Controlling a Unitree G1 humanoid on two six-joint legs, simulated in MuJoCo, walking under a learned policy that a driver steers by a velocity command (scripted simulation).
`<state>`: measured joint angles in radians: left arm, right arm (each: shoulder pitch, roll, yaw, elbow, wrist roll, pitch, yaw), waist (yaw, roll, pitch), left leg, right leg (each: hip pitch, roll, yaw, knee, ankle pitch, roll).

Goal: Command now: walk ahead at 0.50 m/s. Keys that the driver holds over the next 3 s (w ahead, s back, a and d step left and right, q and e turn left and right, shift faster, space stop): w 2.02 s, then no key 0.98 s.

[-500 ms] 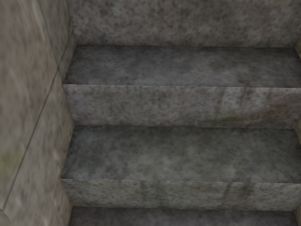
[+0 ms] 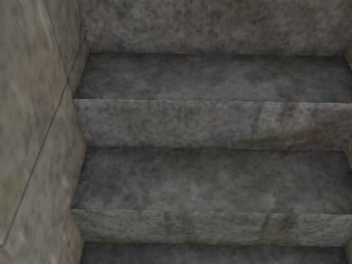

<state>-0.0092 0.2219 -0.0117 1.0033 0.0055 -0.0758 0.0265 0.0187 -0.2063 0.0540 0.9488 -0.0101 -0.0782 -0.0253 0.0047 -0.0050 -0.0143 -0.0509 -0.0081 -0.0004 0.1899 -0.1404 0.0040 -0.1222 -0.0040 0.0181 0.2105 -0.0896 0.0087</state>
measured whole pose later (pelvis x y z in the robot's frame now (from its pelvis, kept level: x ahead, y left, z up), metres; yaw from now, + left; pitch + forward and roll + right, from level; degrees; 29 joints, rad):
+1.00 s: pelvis +0.00 +0.00 +0.00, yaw +0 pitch +0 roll +0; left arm -0.01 0.22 -0.01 0.99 0.00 -0.08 0.03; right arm 0.02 -0.20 0.05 0.94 -0.01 -0.08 -0.03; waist 0.00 -0.01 -0.01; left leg -0.05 0.00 0.00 0.20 -0.14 0.00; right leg -0.13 0.00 0.03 0.22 -0.09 0.01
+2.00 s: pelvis +0.00 +0.00 +0.00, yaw +0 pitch +0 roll +0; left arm 0.00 0.22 -0.01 0.99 0.01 -0.07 0.03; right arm 0.03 -0.20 0.04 0.92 -0.01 -0.07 -0.03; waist 0.01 0.00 -0.02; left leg -0.06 0.00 0.00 0.21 -0.15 0.00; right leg -0.13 0.00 0.03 0.22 -0.09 0.01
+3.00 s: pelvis -0.01 +0.00 +0.00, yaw -1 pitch -1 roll +0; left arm 0.13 0.23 0.03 1.14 0.01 -0.03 0.05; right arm 0.20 -0.21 -0.01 1.00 0.00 -0.03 -0.06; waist 0.01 0.00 0.03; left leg -0.09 0.01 0.01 0.30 -0.20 -0.01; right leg -0.15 0.01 0.05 0.29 -0.12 0.01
